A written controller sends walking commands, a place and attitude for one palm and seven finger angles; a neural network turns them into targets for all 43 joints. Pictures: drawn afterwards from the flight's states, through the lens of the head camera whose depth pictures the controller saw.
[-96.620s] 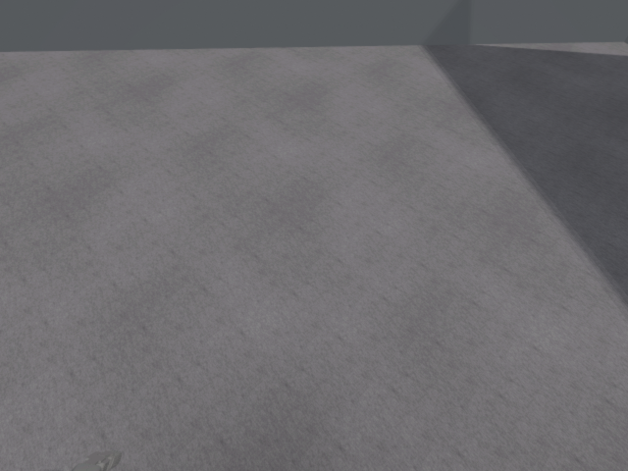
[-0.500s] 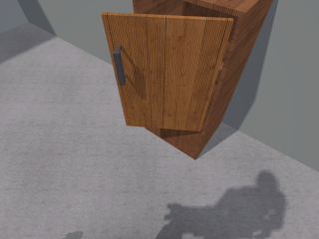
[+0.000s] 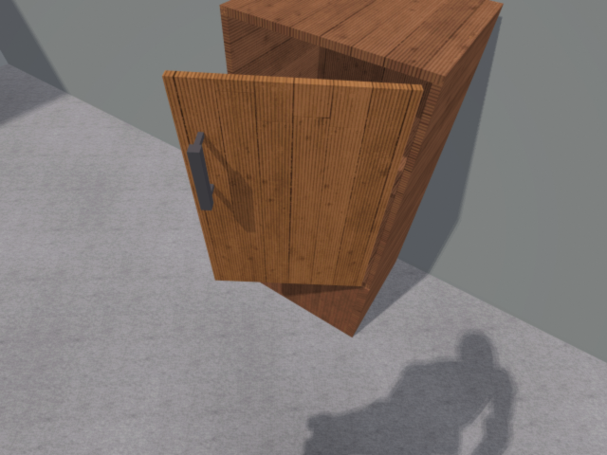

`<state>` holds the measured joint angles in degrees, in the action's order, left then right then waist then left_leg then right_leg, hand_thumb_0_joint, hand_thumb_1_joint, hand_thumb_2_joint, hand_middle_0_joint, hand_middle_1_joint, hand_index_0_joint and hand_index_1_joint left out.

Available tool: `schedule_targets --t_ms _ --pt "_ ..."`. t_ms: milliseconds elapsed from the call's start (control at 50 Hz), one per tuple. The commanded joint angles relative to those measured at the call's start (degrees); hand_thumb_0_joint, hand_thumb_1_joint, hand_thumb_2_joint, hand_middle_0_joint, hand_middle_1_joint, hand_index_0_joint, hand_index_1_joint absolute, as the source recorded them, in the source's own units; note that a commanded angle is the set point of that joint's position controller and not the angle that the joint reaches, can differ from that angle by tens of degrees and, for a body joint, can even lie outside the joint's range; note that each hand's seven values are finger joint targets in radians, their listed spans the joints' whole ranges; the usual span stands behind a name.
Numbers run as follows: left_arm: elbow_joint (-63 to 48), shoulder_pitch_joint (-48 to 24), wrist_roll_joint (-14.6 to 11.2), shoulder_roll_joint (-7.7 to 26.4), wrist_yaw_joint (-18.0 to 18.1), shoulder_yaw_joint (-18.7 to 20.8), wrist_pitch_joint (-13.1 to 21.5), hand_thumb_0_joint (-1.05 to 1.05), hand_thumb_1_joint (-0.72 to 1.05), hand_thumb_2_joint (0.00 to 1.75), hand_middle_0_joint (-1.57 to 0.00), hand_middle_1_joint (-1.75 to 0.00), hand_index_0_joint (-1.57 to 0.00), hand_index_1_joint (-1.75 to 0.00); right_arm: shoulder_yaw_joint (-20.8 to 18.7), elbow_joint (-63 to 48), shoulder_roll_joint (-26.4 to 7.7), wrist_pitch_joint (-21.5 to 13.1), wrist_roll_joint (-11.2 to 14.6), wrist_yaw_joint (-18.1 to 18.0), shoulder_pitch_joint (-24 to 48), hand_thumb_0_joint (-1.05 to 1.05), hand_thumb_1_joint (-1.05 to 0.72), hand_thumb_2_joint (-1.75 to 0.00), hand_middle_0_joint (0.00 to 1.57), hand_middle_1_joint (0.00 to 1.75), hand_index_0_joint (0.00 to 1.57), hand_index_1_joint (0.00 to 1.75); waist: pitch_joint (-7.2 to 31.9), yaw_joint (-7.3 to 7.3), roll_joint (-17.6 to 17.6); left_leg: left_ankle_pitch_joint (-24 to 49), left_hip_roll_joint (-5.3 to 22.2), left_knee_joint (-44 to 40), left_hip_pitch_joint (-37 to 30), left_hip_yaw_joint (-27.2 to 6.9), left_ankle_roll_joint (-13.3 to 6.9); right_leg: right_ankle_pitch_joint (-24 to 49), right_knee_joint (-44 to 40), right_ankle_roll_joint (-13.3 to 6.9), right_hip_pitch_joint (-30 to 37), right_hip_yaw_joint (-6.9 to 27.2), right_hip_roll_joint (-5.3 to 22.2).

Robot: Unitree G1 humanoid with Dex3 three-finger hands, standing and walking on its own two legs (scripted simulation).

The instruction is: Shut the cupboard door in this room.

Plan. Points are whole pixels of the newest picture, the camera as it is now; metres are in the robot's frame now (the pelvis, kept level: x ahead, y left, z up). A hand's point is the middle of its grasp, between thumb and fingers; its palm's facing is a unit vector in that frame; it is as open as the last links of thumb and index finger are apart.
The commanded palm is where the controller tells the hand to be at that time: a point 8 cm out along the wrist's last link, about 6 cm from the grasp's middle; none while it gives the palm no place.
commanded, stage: take the last steps up to it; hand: left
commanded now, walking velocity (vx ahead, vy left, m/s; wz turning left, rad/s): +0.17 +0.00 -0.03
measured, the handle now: (203, 172) +0.58 +0.21 +0.01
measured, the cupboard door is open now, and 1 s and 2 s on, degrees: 31 31 31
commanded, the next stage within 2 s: come to a stop and stand still in 0.06 s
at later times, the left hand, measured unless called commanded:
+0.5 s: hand out of the picture +0.13 +0.17 -0.19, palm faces +0.08 -0.98 -0.19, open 7.3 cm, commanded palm none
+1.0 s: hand out of the picture +0.09 +0.13 -0.18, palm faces +0.01 -0.98 -0.20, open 7.4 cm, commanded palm none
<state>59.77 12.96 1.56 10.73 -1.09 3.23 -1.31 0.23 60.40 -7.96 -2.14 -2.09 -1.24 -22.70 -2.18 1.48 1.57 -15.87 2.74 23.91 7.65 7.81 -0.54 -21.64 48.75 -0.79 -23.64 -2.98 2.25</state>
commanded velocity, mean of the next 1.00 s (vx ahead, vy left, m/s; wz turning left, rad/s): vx -0.07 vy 0.00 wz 0.00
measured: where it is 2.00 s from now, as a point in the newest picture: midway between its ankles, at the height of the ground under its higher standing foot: outside the picture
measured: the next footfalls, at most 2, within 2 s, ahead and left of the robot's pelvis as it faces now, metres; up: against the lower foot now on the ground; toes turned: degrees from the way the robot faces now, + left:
right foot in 0.12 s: +0.13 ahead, -0.13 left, +0.00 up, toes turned -5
left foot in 0.46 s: +0.17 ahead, +0.09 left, +0.00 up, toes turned +1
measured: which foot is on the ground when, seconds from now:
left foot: down 0.00-0.12, up 0.14-0.44, down 0.46-1.00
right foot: up 0.00-0.10, down 0.12-0.48, up 0.50-0.80, down 0.82-1.00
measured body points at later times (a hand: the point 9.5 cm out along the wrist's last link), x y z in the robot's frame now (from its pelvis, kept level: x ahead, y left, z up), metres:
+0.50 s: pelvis +0.10 -0.01 -0.01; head +0.13 +0.01 +0.43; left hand +0.12 +0.22 -0.18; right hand +0.18 -0.25 -0.16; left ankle +0.13 +0.09 -0.74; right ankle +0.09 -0.12 -0.74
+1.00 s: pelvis +0.07 -0.04 -0.01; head +0.08 -0.05 +0.44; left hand +0.09 +0.19 -0.16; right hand +0.09 -0.28 -0.16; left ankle +0.13 +0.09 -0.74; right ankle +0.04 -0.16 -0.74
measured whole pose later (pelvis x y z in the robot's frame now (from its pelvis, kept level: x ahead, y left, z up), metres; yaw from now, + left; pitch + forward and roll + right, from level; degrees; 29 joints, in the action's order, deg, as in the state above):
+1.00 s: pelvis +0.07 -0.04 -0.01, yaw +1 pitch -2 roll +0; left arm 61.4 14.5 1.0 9.3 1.0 0.6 -1.4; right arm -1.3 61.9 -10.9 2.0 -0.8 -0.6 -14.1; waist -2.5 1.4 -0.7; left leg -7.9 2.5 26.5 16.1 1.8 1.2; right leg -18.2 28.0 -0.1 -7.8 -0.1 -0.1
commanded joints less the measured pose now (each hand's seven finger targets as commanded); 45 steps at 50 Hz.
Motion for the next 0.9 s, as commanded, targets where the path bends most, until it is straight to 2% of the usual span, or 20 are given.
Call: schedule_targets --t_ms 0,60,80,100,120,140,180,220,340,400,440,480,520,620,740,760,780,800,840,880 --pt "-4.2 -2.4 -0.3 0.6 -0.3 -0.2 1.8 0.0 0.9 0.9 -0.2 -0.3 -0.2 -0.3 -2.9 -0.6 -10.1 0.0 0.3 -0.7 -2.1 0.0 -0.9 -0.9 0.2 0.3 0.2 0.3 -2.1 -0.48 -9.6 9.0 12.9 -9.3 1.6 -9.2 -7.9 3.4 -9.9 0.2 2.8 -2.7 -0.6" --pt "-2.2 3.3 -0.1 2.7 0.0 0.7 2.4 0.0 0.9 0.9 -0.2 -0.3 -0.2 -0.3 -3.0 0.2 -8.6 0.5 0.9 -0.3 -0.9 0.0 -0.9 -0.9 0.2 0.3 0.2 0.3 -1.4 -3.44 -4.6 1.5 8.7 -2.1 7.3 -5.5 -4.4 10.6 -21.5 -0.2 15.6 -2.6 -1.8" --pt "-0.8 7.0 0.0 5.4 0.4 1.4 2.9 0.0 0.9 0.9 -0.2 -0.3 -0.2 -0.3 -2.7 -0.1 -6.7 0.3 1.4 0.0 -0.6 0.0 -0.9 -0.9 0.2 0.3 0.2 0.3 -0.7 -5.19 1.0 -2.9 5.1 4.6 14.1 -2.2 -2.3 7.6 -24.9 -2.0 23.3 4.6 3.2" --pt "0.5 11.8 0.1 9.5 0.9 2.2 3.4 0.0 0.9 0.9 -0.2 -0.3 -0.2 -0.3 -2.2 -1.4 -4.2 0.3 1.6 0.4 -1.0 0.0 -0.9 -0.9 0.2 0.3 0.2 0.3 0.3 -6.58 10.8 -11.7 -1.2 14.7 22.3 2.3 0.0 2.7 -30.9 -6.7 28.8 18.4 13.4" --pt "1.0 14.3 -0.4 11.9 1.3 2.7 3.3 0.0 0.9 0.9 -0.2 -0.3 -0.2 -0.3 -2.5 -2.3 -5.0 0.7 1.4 0.4 0.6 0.0 -0.9 -0.9 0.2 0.3 0.2 0.3 1.1 -7.3 14.1 -21.7 -1.5 27.6 23.4 -0.1 0.0 -3.8 -38.7 -11.3 25.5 28.1 20.1" --pt "0.8 11.4 -0.5 9.9 1.6 2.1 3.5 0.0 0.9 0.9 -0.2 -0.3 -0.2 -0.3 -3.1 -2.2 -5.8 1.2 1.1 0.3 2.6 0.0 -0.9 -0.9 0.2 0.3 0.2 0.3 -2.2 -5.93 15.6 -17.8 0.3 34.1 24.7 -4.9 -0.3 -2.3 -40.5 -11.5 20.0 28.7 19.2" --pt "-1.1 3.8 -0.3 4.9 2.5 0.6 3.3 0.0 0.9 0.9 -0.2 -0.3 -0.2 -0.3 -2.5 -1.0 -4.1 1.4 1.4 -0.1 2.2 0.0 -0.9 -0.9 0.2 0.3 0.2 0.3 -3.6 -2.18 6.1 -11.3 3.0 32.5 21.1 -7.8 0.5 19.3 -36.6 -10.8 14.9 16.9 17.2" --pt "-1.6 1.5 -0.1 3.5 2.7 0.0 3.7 0.0 0.9 0.9 -0.2 -0.3 -0.2 -0.3 -1.6 0.4 -1.5 2.3 1.6 -0.3 0.4 0.0 -0.9 -0.9 0.2 0.3 0.2 0.3 0.7 -0.45 3.2 -9.2 2.2 25.9 14.5 -6.6 1.7 40.9 -31.7 -9.3 13.7 7.8 14.1" --pt "-1.4 1.8 -0.3 7.7 3.6 1.1 1.9 0.0 0.9 0.9 -0.2 -0.3 -0.2 -0.3 -2.6 -2.2 -4.7 4.2 1.6 -0.2 4.3 0.0 -0.9 -0.9 0.2 0.3 0.2 0.3 3.2 -1.6 6.2 -3.3 -0.8 14.1 12.3 -4.7 2.8 51.1 -24.9 -8.7 18.4 6.2 13.8" --pt "-2.2 0.9 -0.5 7.7 3.7 1.4 0.9 0.0 0.9 0.9 -0.2 -0.3 -0.2 -0.3 -3.3 -3.0 -6.8 4.0 1.3 -0.2 4.8 0.0 -0.9 -0.9 0.2 0.3 0.2 0.3 2.3 -0.65 4.6 14.9 1.5 4.6 5.3 -6.6 1.4 41.1 -20.4 -5.4 13.1 4.9 11.7" --pt "-3.7 2.7 -0.5 4.5 4.1 0.6 0.2 0.0 0.9 0.9 -0.2 -0.3 -0.2 -0.3 -4.0 -4.2 -11.6 3.5 0.8 -0.5 4.7 0.0 -0.9 -0.9 0.2 0.3 0.2 0.3 4.1 -1.0 -6.8 42.8 12.6 2.3 -0.4 -15.0 -4.5 14.9 -14.7 -0.2 7.7 -0.8 3.2" --pt "-4.4 2.1 -0.9 4.4 4.0 0.2 -0.9 0.0 0.9 0.9 -0.2 -0.3 -0.2 -0.3 -4.1 -5.2 -13.1 3.1 0.7 -1.3 6.2 0.0 -0.9 -0.9 0.2 0.3 0.2 0.3 4.3 -0.21 -15.0 51.5 18.5 -3.4 1.0 -22.1 -11.3 -13.9 2.1 1.5 4.7 1.3 -2.0" --pt "-4.3 1.7 -0.8 4.8 3.9 0.8 -1.2 0.0 0.9 0.9 -0.2 -0.3 -0.2 -0.3 -3.9 -6.5 -12.5 3.2 0.5 -2.1 9.2 0.0 -0.9 -0.9 0.2 0.3 0.2 0.3 4.8 -0.97 -12.2 50.8 17.9 -1.3 0.5 -19.8 -12.9 -12.7 11.2 1.3 1.2 6.3 -1.8" --pt "-5.4 1.5 -0.7 4.2 2.9 0.7 -1.3 0.0 0.9 0.9 -0.2 -0.3 -0.2 -0.3 -4.1 -7.7 -12.5 3.2 0.6 -1.8 11.5 0.0 -0.9 -0.9 0.2 0.3 0.2 0.3 7.8 -0.73 -9.5 36.1 15.0 -1.5 -2.2 -16.4 -11.3 -8.5 6.6 2.3 0.6 5.0 -1.9" --pt "-3.3 5.9 -0.3 3.7 2.4 -0.1 -0.5 0.0 0.9 0.9 -0.2 -0.3 -0.2 -0.3 -4.5 -6.8 -12.3 3.4 1.2 -0.7 12.7 0.0 -0.9 -0.9 0.2 0.3 0.2 0.3 5.8 -2.34 -8.7 8.6 10.4 -2.8 7.8 -14.9 -6.2 6.1 -21.2 1.2 15.9 0.6 -1.9" --pt "-2.9 6.7 -0.1 5.3 2.5 0.0 0.0 0.0 0.9 0.9 -0.2 -0.3 -0.2 -0.3 -4.2 -6.6 -10.8 3.4 1.6 -0.3 12.7 0.0 -0.9 -0.9 0.2 0.3 0.2 0.3 3.9 -2.6 -5.2 3.0 6.9 -1.1 10.6 -13.1 -3.6 8.1 -27.2 0.4 17.4 4.2 -0.2" --pt "-3.1 5.3 0.1 7.7 2.7 0.0 0.5 0.0 0.9 0.9 -0.2 -0.3 -0.2 -0.3 -3.9 -7.0 -8.4 3.6 1.9 -0.1 12.4 0.0 -0.9 -0.9 0.2 0.3 0.2 0.3 1.6 -1.46 1.3 -4.6 2.8 1.9 13.0 -10.4 -0.7 3.6 -31.7 -2.3 14.3 12.4 6.5" --pt "-3.9 2.4 0.1 9.9 2.4 0.0 0.6 0.0 0.9 0.9 -0.2 -0.3 -0.2 -0.3 -3.3 -7.2 -6.8 4.0 1.9 0.4 12.6 0.0 -0.9 -0.9 0.2 0.3 0.2 0.3 0.0 -0.27 4.2 -6.2 -0.4 4.1 8.3 -7.4 1.1 -3.3 -35.9 -4.6 5.5 15.8 11.5" --pt "-3.9 -1.8 -0.2 9.2 2.3 -0.5 1.2 0.0 0.9 0.9 -0.2 -0.3 -0.2 -0.3 -3.0 -5.7 -6.8 4.2 1.2 0.5 12.1 0.0 -0.9 -0.9 0.2 0.3 0.2 0.3 -2.6 0.32 10.8 -0.3 -0.7 6.2 4.5 -7.2 1.1 -0.9 -36.4 -5.2 0.2 15.3 9.5" --pt "-2.8 -1.5 -0.7 7.5 2.3 -1.1 1.6 0.0 0.9 0.9 -0.2 -0.3 -0.2 -0.3 -2.7 -3.1 -7.2 3.3 1.3 0.3 9.1 0.0 -0.9 -0.9 0.2 0.3 0.2 0.3 -0.8 0.89 6.5 6.7 0.5 2.4 1.1 -8.2 0.7 7.2 -32.3 -3.4 3.4 11.0 6.4"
